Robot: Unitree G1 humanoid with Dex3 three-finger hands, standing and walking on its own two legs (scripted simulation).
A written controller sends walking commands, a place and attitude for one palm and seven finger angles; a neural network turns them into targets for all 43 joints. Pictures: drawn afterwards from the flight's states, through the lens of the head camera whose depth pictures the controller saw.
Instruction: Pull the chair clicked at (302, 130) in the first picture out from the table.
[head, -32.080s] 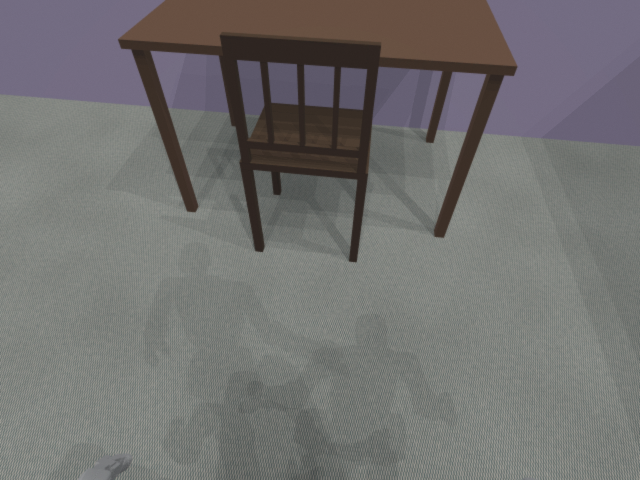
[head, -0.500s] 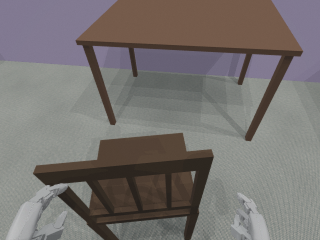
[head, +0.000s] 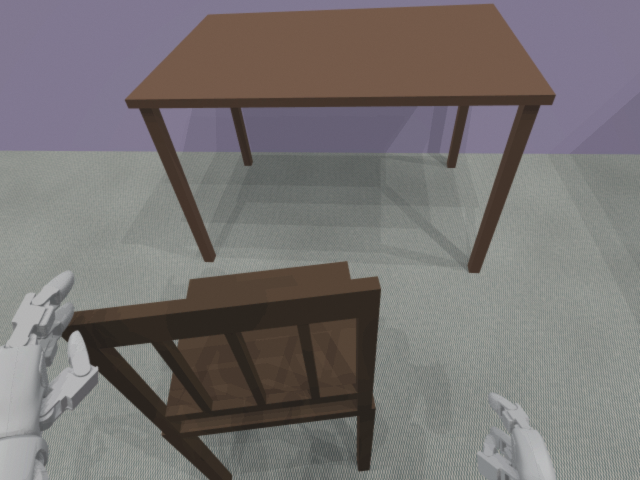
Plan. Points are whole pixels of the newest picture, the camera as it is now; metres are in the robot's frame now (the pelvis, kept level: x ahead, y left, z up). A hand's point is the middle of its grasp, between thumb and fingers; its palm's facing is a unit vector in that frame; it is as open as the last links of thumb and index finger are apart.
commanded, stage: step back with the hand held close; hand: left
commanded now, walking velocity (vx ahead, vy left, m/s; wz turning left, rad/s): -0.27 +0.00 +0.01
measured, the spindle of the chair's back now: (248, 368) +0.30 +0.16 -0.10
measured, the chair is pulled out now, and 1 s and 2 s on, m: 0.60 0.60 0.60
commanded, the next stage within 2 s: stop stepping back and stand still in 1.38 s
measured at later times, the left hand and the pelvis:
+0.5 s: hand (2, 392) +0.14 +0.29 +0.16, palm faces +0.40 -0.76 -0.51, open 7.4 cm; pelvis -0.05 +0.03 +0.00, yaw +0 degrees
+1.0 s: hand out of the picture +0.10 +0.29 +0.17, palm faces +0.42 -0.73 -0.54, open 7.4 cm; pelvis -0.10 +0.03 -0.01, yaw +0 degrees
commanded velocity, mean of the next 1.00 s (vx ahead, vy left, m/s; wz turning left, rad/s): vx -0.30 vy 0.00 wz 0.00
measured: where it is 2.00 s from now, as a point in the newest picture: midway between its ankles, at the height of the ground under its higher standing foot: outside the picture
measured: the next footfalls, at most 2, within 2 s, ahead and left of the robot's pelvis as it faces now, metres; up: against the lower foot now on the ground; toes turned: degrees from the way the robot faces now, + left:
right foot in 0.94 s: -0.03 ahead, -0.11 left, +0.00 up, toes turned -2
left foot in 1.40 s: -0.21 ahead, +0.10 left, +0.00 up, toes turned +1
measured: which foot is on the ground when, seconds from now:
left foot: down 0.00-1.00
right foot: down 0.00-0.84, up 0.86-0.92, down 0.94-1.00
